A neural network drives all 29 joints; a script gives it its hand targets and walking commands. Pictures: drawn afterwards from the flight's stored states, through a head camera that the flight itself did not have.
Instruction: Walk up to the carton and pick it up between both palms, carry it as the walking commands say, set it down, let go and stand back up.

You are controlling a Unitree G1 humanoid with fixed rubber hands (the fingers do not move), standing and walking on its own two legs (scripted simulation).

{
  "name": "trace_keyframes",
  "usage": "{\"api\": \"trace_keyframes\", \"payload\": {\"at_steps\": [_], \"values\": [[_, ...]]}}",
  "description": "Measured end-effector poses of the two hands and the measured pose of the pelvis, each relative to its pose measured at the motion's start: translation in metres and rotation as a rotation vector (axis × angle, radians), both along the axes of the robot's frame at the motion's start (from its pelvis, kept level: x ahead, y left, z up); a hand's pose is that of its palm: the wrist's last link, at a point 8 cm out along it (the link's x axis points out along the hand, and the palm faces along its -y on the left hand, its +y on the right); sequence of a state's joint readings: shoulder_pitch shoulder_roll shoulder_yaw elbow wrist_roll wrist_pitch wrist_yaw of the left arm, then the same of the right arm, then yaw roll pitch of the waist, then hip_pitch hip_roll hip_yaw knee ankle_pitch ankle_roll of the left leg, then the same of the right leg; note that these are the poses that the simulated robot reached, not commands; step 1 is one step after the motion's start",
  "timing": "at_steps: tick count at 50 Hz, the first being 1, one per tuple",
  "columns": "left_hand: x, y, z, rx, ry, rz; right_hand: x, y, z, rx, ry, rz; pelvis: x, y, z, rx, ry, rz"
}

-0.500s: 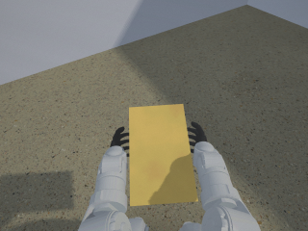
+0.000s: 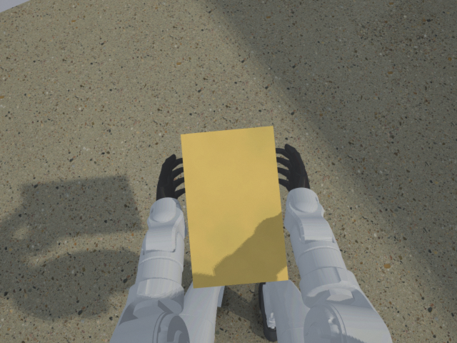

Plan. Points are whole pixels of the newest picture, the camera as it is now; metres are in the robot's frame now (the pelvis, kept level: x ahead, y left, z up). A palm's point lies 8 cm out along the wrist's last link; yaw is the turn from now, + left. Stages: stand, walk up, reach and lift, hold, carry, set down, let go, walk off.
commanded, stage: set down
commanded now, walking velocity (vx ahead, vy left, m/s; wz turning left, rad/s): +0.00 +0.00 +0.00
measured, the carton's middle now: (232, 200) +0.36 +0.05 -0.15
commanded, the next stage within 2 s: none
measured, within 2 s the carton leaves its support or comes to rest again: neither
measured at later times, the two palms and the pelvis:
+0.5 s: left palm (166, 195) +0.36 +0.19 -0.15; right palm (276, 186) +0.40 -0.04 -0.14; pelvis -0.01 +0.03 -0.07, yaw -1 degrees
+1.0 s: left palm (180, 194) +0.38 +0.18 -0.23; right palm (276, 180) +0.43 -0.05 -0.22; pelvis -0.02 +0.01 -0.14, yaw -1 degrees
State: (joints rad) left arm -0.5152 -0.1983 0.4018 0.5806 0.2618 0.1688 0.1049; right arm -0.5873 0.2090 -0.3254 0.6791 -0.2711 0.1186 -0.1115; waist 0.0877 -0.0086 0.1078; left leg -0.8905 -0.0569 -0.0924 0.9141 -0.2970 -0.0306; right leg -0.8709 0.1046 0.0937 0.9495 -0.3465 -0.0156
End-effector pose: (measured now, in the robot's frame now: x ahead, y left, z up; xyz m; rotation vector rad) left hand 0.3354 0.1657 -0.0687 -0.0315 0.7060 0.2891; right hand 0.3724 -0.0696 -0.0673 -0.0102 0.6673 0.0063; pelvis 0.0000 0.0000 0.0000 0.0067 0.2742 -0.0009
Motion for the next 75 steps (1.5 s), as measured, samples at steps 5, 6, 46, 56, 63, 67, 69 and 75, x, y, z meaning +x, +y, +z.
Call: {"api": "trace_keyframes", "payload": {"at_steps": [5, 6, 46, 56, 63, 67, 69, 75], "values": [[0.003, 0.001, -0.023, -0.017, -0.007, 0.0, 0.002, 0.001, -0.02, 0.002, -0.002, -0.019, 0.011, 0.0, -0.01, 0.003, 0.085, -0.014], [0.003, 0.002, -0.027, -0.022, -0.009, 0.001, 0.003, 0.002, -0.023, 0.002, -0.004, -0.02, 0.012, 0.0, -0.012, 0.003, 0.1, -0.017], [0.044, 0.018, -0.149, -0.023, -0.01, 0.032, 0.057, 0.02, -0.136, -0.006, -0.005, 0.021, -0.025, 0.01, -0.131, -0.015, 0.273, 0.0], [0.052, 0.019, -0.18, -0.008, 0.025, 0.027, 0.063, 0.021, -0.176, 0.012, 0.03, 0.01, -0.015, 0.003, -0.148, 0.008, 0.346, -0.021], [0.059, 0.029, -0.203, 0.0, 0.022, 0.017, 0.068, 0.03, -0.202, 0.008, 0.026, 0.016, -0.015, 0.007, -0.165, 0.018, 0.383, -0.026], [0.064, 0.036, -0.218, -0.009, 0.014, 0.021, 0.073, 0.037, -0.216, -0.002, 0.018, 0.021, -0.019, 0.012, -0.177, 0.01, 0.394, -0.022], [0.067, 0.039, -0.227, -0.015, 0.011, 0.023, 0.075, 0.04, -0.223, -0.009, 0.016, 0.023, -0.022, 0.014, -0.183, 0.004, 0.398, -0.02], [0.07, 0.045, -0.256, -0.04, 0.0, 0.029, 0.08, 0.046, -0.247, -0.026, 0.005, 0.022, -0.032, 0.022, -0.205, -0.023, 0.393, -0.01]]}}
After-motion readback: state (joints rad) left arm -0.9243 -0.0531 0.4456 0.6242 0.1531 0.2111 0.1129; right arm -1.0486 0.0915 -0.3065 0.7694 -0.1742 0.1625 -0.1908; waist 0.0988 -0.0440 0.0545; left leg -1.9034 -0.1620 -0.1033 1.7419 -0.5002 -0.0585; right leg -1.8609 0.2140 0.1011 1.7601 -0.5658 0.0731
